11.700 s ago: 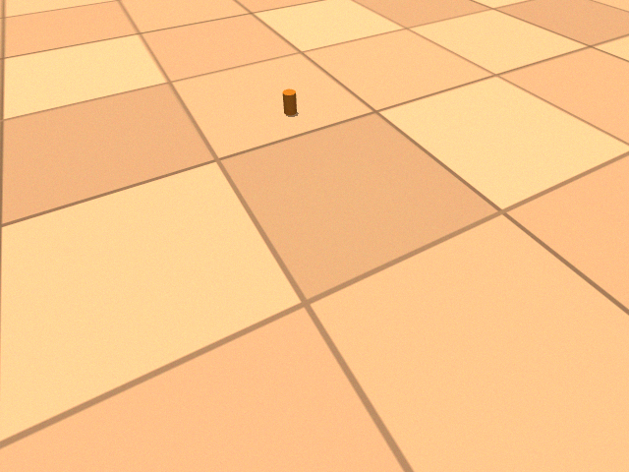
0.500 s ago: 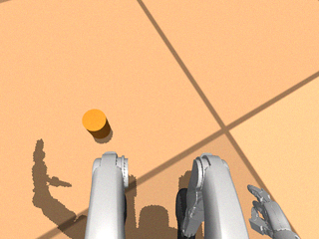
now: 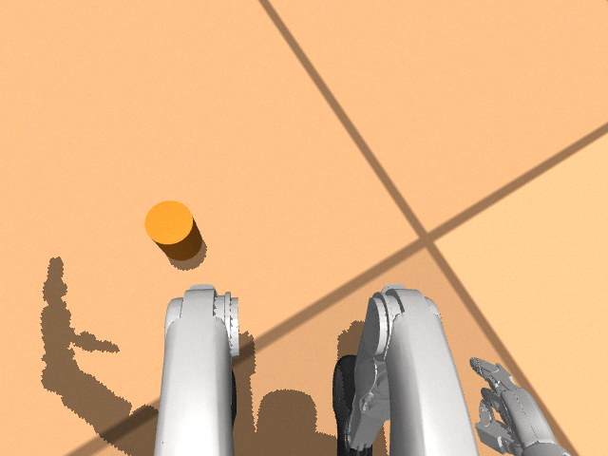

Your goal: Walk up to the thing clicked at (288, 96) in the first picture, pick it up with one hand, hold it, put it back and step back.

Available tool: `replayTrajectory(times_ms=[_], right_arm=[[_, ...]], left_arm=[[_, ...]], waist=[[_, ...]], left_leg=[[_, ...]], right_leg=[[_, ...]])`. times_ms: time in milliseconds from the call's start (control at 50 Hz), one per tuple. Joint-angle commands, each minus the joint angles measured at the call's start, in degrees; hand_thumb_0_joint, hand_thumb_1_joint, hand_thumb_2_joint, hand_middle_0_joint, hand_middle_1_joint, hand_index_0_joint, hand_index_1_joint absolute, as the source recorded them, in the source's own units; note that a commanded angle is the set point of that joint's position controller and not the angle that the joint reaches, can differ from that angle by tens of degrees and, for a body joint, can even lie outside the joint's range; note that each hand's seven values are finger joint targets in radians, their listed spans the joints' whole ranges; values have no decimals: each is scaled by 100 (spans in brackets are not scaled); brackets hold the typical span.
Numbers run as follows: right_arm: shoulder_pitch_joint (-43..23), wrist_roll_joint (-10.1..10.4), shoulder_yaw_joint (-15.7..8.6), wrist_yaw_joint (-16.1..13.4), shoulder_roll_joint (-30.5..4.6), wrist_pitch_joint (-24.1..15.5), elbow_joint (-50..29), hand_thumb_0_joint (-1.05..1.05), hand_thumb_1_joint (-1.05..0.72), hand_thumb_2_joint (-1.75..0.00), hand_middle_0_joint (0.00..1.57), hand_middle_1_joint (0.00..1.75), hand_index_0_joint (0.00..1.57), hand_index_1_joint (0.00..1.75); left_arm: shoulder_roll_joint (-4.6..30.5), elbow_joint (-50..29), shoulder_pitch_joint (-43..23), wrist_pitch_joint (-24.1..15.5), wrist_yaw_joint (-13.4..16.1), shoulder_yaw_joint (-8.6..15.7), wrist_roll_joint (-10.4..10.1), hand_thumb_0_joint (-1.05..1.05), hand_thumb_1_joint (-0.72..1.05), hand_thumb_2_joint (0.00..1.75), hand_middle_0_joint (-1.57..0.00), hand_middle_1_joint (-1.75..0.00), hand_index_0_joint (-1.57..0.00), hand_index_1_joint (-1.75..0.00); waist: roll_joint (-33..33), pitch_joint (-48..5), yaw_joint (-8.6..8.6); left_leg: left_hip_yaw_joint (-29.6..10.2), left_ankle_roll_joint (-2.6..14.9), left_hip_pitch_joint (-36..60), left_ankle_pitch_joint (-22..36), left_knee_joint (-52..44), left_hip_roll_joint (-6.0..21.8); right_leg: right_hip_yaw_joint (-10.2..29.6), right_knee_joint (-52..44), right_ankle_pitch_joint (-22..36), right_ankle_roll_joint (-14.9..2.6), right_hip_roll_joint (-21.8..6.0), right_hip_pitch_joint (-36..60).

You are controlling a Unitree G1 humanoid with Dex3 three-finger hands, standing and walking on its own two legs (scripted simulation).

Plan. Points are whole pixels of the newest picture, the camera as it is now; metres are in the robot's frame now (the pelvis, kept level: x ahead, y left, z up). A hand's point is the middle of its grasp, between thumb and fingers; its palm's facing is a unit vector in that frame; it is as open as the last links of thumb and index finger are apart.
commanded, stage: go down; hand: left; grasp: from the side
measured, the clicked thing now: (176, 232) +0.46 +0.24 -0.32
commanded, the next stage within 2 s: approach in 0.28 s
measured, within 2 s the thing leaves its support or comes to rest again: neither
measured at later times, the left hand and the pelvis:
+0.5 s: hand out of the picture +0.36 +0.43 -0.01, palm faces +0.23 -0.97 -0.10, open 17.5 cm; pelvis +0.00 +0.00 -0.02, yaw -1 degrees
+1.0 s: hand (85, 247) +0.39 +0.35 -0.21, palm faces +0.15 -0.99 +0.02, open 17.5 cm; pelvis -0.01 +0.01 -0.08, yaw -6 degrees
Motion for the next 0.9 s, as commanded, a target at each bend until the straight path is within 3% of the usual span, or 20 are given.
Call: replayTrajectory(times_ms=[0,60,180,200,220,260,360,380,420,520,580,660,680,700,760,780,800,820,840,880], right_arm=[[642,40,-503,-98,-1336,-149,-343,0,-92,-91,20,30,20,30],[536,35,-484,-92,-1303,-166,-359,0,-92,-91,20,30,20,30],[595,38,-463,-92,-1380,-154,-340,0,-93,-91,20,30,20,30],[642,44,-469,-87,-1392,-146,-330,0,-93,-91,20,30,20,30],[601,46,-457,-86,-1393,-156,-330,0,-93,-91,20,30,20,30],[599,49,-476,-81,-1395,-154,-346,0,-93,-91,20,30,20,30],[576,48,-448,-75,-1411,-139,-343,0,-93,-91,20,30,20,30],[593,46,-425,-77,-1407,-130,-324,0,-91,-91,20,30,20,30],[484,52,-420,-64,-1411,-163,-373,0,-92,-91,20,30,20,30],[399,-48,-269,-26,-1410,-221,-333,0,-92,-91,20,30,20,30],[316,-159,-147,7,-1454,-246,-300,0,-91,-91,20,30,20,30],[88,-332,17,50,-1532,-225,-344,0,-91,-90,20,30,20,30],[99,-386,50,68,-1579,-193,-288,0,-90,-90,20,30,20,30],[31,-419,112,82,-1610,-166,-334,0,-91,-91,20,30,20,30],[-151,-586,268,126,-1713,-30,-319,0,-91,-91,20,30,20,30],[-177,-639,306,145,-1731,3,-341,0,-91,-91,20,30,20,30],[-332,-671,387,169,-1705,24,-401,0,-91,-91,20,30,20,30],[-383,-723,388,174,-1787,55,-390,0,-91,-91,20,30,20,30],[-362,-783,436,186,-1815,103,-358,0,-92,-91,20,30,20,30],[-566,-853,548,212,-1829,173,-422,0,-92,-91,20,30,20,30]], left_arm=[[2493,-1063,-910,-375,-48,510,-258,0,-52,10,-4,-8,-3,-9],[2536,-1020,-951,-391,-79,505,-301,0,-53,9,-4,-7,-3,-8],[2605,-1083,-959,-375,-157,544,-324,0,-54,9,-5,-7,-3,-8],[2519,-1077,-981,-379,-158,524,-335,0,-54,10,-4,-7,-3,-9],[2688,-1066,-915,-370,-142,622,-326,0,-51,9,-4,-7,-3,-8],[2554,-1106,-895,-376,-177,535,-332,0,-54,8,-5,-7,-3,-8],[2599,-1092,-828,-386,-200,607,-391,0,-54,14,-7,-11,-3,-14],[2581,-1008,-836,-391,-202,628,-424,0,-60,6,-8,-8,-5,-10],[2334,-885,-857,-465,-237,492,-462,0,-60,5,-8,-9,-5,-11],[1846,-335,-1011,-924,-355,337,-721,0,-60,5,-8,-9,-5,-11],[1896,17,-1023,-1270,-356,351,-775,0,-58,6,-7,-9,-5,-11],[1879,238,-1238,-1690,-308,157,-708,0,-56,7,-7,-9,-5,-11],[2175,338,-1116,-1772,-242,339,-652,0,-56,6,-7,-9,-5,-11],[2119,328,-1195,-1876,-220,255,-637,0,-55,7,-7,-9,-4,-11],[2413,357,-1142,-2196,-84,412,-534,0,-56,7,-7,-9,-5,-11],[2365,390,-1169,-2281,-34,395,-519,0,-55,7,-7,-10,-5,-12],[1862,426,-1211,-2383,-34,52,-548,0,-56,8,-7,-10,-5,-12],[2178,338,-1141,-2505,40,317,-528,0,-56,8,-7,-11,-5,-12],[2337,452,-1000,-2585,110,418,-497,0,-56,8,-7,-10,-4,-12],[1875,668,-988,-2745,158,62,-483,0,-58,8,-7,-11,-5,-13]], waist=[[1337,-3447,269],[1270,-3300,277],[1519,-3403,273],[1543,-3427,201],[1537,-3402,307],[1549,-3425,265],[1626,-3322,263],[1556,-3253,245],[1403,-2985,140],[1088,-2670,-140],[963,-2630,-171],[1130,-2638,-231],[1212,-2657,-160],[1279,-2757,-195],[1789,-2792,-175],[1790,-2789,-212],[1780,-2675,-345],[1971,-2625,-304],[1989,-2707,-281],[2025,-2469,-462]], left_leg=[[349,227,2524,657,-1628,-63],[411,260,2244,313,-1580,-58],[298,200,2517,587,-1586,-43],[268,197,2600,657,-1576,-46],[261,200,2519,584,-1611,-46],[233,187,2652,615,-1590,-36],[213,182,2573,599,-1568,-31],[262,202,2462,566,-1493,-46],[151,202,2373,332,-1520,-19],[126,210,2013,498,-1085,-15],[186,217,1799,501,-820,-8],[165,175,1803,449,-596,20],[148,158,1800,494,-562,36],[123,136,1938,654,-480,51],[27,51,2239,882,-411,97],[6,48,2225,897,-325,105],[-43,29,2285,910,-295,116],[-81,11,2312,902,-317,130],[-69,3,2327,987,-212,133],[-165,-27,2326,992,-173,160]], right_leg=[[-76,-1243,568,-200,259,1671],[-39,-1308,275,-180,283,1678],[-124,-1092,517,-216,275,1484],[-151,-1065,588,-214,263,1452],[-140,-1046,514,-220,269,1465],[-152,-1027,535,-224,275,1316],[-170,-996,538,-219,270,1313],[-161,-1023,518,-210,277,1362],[-219,-948,340,-210,293,1059],[-302,-786,476,-187,343,1051],[-327,-700,502,-158,382,1241],[-410,-503,496,-158,418,1200],[-438,-421,509,-168,431,1259],[-459,-358,657,-165,435,1280],[-558,-80,829,-192,445,1207],[-584,-45,872,-184,458,1221],[-641,-5,890,-179,460,1128],[-686,76,891,-190,467,1121],[-696,98,966,-175,484,1235],[-798,218,986,-179,494,1112]])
